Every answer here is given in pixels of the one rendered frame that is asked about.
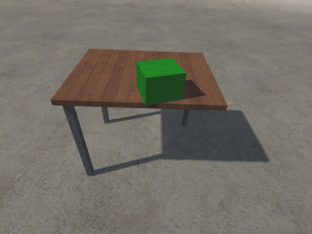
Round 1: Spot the table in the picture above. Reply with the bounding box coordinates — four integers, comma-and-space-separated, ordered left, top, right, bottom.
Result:
51, 49, 228, 176

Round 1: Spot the carton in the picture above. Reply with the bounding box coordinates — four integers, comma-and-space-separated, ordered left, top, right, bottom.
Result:
136, 58, 187, 105

